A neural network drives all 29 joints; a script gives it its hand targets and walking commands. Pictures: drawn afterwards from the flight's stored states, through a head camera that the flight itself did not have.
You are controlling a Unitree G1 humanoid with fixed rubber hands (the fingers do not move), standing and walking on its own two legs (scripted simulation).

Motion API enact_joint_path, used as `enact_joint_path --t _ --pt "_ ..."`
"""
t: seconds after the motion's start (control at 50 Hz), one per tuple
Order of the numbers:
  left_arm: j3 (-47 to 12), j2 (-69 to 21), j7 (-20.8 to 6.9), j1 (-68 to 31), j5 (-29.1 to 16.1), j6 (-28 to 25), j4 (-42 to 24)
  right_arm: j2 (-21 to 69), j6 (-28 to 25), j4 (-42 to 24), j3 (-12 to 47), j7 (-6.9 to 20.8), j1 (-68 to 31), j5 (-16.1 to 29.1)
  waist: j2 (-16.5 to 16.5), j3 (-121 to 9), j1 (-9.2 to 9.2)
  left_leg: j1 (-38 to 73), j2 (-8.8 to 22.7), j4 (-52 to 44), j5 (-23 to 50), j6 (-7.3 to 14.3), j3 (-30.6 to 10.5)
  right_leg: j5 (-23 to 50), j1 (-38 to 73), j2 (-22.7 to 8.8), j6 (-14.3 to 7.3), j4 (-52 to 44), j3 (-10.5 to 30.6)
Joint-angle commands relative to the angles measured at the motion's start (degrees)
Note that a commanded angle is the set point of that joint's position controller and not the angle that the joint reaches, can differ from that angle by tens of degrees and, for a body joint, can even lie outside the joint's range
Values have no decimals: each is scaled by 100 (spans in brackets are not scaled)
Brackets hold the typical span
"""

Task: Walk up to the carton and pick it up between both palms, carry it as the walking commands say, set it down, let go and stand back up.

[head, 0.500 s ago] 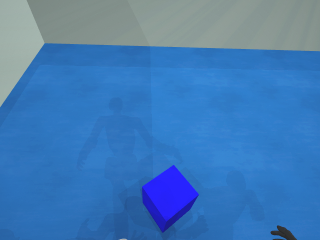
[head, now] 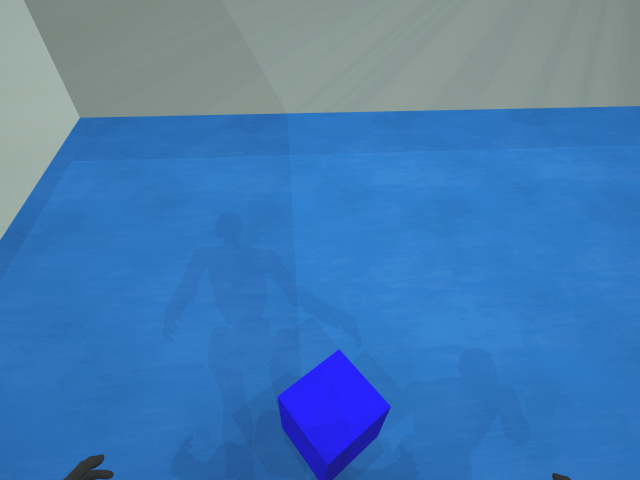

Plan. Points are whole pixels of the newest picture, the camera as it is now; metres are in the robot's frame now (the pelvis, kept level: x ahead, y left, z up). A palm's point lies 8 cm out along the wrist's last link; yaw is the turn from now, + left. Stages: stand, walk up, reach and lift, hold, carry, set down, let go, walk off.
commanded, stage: walk up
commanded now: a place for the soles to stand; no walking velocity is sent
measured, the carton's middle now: (331, 418) +0.42 -0.04 -0.65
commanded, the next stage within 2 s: none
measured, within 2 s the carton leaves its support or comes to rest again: neither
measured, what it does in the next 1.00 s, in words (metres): steps to the right, turning left: right foot, then left foot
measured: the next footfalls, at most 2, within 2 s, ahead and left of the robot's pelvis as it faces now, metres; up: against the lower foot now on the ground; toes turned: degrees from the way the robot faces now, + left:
right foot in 0.28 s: +0.11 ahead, -0.24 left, +0.00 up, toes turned +9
left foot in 0.48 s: +0.09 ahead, -0.01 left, +0.00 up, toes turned +20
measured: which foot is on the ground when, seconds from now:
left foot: down 0.00-0.28, up 0.30-0.46, down 0.48-0.78, up 0.80-1.00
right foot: up 0.00-0.26, down 0.28-0.48, up 0.50-0.76, down 0.78-1.00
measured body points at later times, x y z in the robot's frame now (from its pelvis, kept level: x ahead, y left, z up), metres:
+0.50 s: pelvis +0.03 -0.15 -0.05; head +0.06 -0.11 +0.40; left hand +0.07 +0.22 -0.14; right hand +0.19 -0.51 -0.09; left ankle +0.05 -0.02 -0.75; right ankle +0.07 -0.25 -0.74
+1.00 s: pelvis +0.10 -0.34 -0.04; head +0.13 -0.31 +0.40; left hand -0.04 -0.01 -0.14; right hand +0.41 -0.56 -0.11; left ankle +0.06 -0.24 -0.72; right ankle +0.17 -0.42 -0.74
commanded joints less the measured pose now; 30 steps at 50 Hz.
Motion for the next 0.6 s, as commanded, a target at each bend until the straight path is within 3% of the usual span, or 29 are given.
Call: enact_joint_path --t 0.0,0.02,0.04,0.08,0.12,0.16,0.2,0.22,0.24,0.26,0.28,0.3,0.32,0.34,0.36,0.4,0.42,0.44,0.46,0.48,0.5,0.52,0.58 --pt "487 1290 -303 -876 377 252 -1453 -2487 -78 -143 -787 -374 1785 15 397 -108 -545 1272 1790 -840 -965 1157 -3045 -1334 -2503 33 -79 1977 28" --pt "506 1168 -368 -834 405 348 -1686 -2450 -145 -371 -874 -480 1832 -26 387 -141 -507 1411 2146 -834 -1307 1428 -3376 -1099 -3223 -346 -30 2901 598" --pt "566 1163 -403 -593 379 396 -1764 -2248 -207 -575 -854 -560 1699 -46 269 -148 -318 1146 2111 -730 -1087 1418 -3165 -856 -3297 -521 -2 3381 808" --pt "659 1201 -483 -374 335 413 -2016 -2061 -264 -837 -837 -646 1515 -119 244 -217 -62 576 1693 -500 -869 1205 -2639 -784 -2880 -677 -26 3366 988" --pt "743 1191 -591 -346 332 449 -2163 -2148 -280 -1081 -853 -633 1439 -226 486 -230 -30 -377 1311 -250 -813 1172 -2231 -925 -2072 -449 -53 3088 691" --pt "822 1229 -636 -411 313 474 -2340 -2322 -309 -1248 -880 -612 1546 -274 771 -226 -23 -945 1172 -63 -1049 1211 -2201 -1148 -1721 -295 -106 2768 486" --pt "892 1283 -629 -128 287 469 -2379 -2427 -310 -1404 -874 -620 1496 -301 1015 -316 188 -1518 1115 185 -894 1190 -2264 -1243 -1181 -165 -169 2375 250" --pt "925 1282 -607 198 279 451 -2332 -2433 -294 -1479 -845 -622 1379 -302 1047 -410 424 -1902 1020 453 -692 1102 -2171 -1116 -659 -78 -235 1919 78" --pt "983 1365 -564 672 304 412 -2233 -2300 -277 -1549 -759 -618 1311 -304 836 -562 743 -2580 763 960 -601 895 -1900 -914 267 62 -354 1346 -129" --pt "1056 1612 -494 1208 379 353 -2140 -1921 -260 -1578 -607 -624 1554 -306 -266 -651 1003 -3356 195 2280 -1147 663 -1378 -1526 970 -209 -506 421 481" --pt "1136 2324 -448 889 376 314 -2298 -1580 -258 -1731 -530 -688 1654 -217 -1794 -467 840 -4061 -513 3596 -2607 321 -131 -3024 419 -1987 -1224 -961 2670" --pt "1118 2236 -398 443 240 286 -2490 -1750 -232 -1648 -630 -807 1571 -192 -1278 -132 530 -3615 -80 4264 -2419 297 -535 -2793 -271 -2046 -1492 -1160 2698" --pt "1058 1992 -358 328 217 294 -2520 -1845 -221 -1465 -678 -791 1750 -161 -999 -48 370 -3108 -45 4406 -2188 315 -638 -2207 -582 -1831 -1581 -920 2293" --pt "1003 1791 -326 178 215 316 -2513 -1864 -210 -1324 -692 -741 2117 -135 -919 55 190 -2691 42 4136 -1935 299 -580 -1820 -779 -1605 -1516 -541 1680" --pt "951 1658 -309 4 231 333 -2573 -1884 -213 -1205 -702 -699 2457 -96 -1062 49 59 -2263 33 3732 -1728 299 -430 -1445 -886 -1383 -1452 -161 1191" --pt "842 1496 -297 -82 280 372 -2733 -1767 -220 -1119 -745 -631 2924 -28 -1177 16 -87 -1248 -151 2951 -1517 400 -188 -137 -1295 -1257 -1479 513 642" --pt "791 1449 -298 -158 263 403 -2827 -1704 -252 -1083 -759 -640 3288 -2 -1021 -82 -279 -509 -182 2183 -1026 478 -188 111 -1612 -1175 -1381 1050 384" --pt "704 1272 -293 -37 244 438 -2884 -1757 -303 -1085 -795 -677 3554 -32 -655 -223 -376 105 -78 1463 -689 515 -473 -268 -1882 -953 -1137 1818 91" --pt "622 998 -286 159 212 429 -2974 -2196 -364 -1247 -902 -759 3705 -163 469 -337 -512 689 738 521 -1313 806 -2100 -381 -2586 -610 -762 3144 -308" --pt "599 917 -264 293 249 457 -3168 -2820 -391 -1597 -957 -810 3382 -186 1085 -409 -268 832 2259 77 -810 1600 -5180 -1621 -3813 -131 -312 3998 170" --pt "691 1355 -231 211 278 559 -3103 -2883 -373 -1733 -981 -822 3081 -47 183 -625 -220 453 2444 240 -650 1882 -5163 -1681 -3516 -473 -184 4686 724" --pt "744 1394 -229 222 221 551 -3009 -2668 -365 -1763 -926 -833 2830 -77 99 -367 -75 72 2112 441 -596 1896 -4590 -1521 -3366 -523 -156 4928 798" --pt "895 1467 -280 610 217 496 -2752 -2324 -317 -2017 -843 -774 2152 -163 611 -12 152 -1219 1187 1032 -420 1466 -2925 -1149 -2607 -477 -142 4830 651"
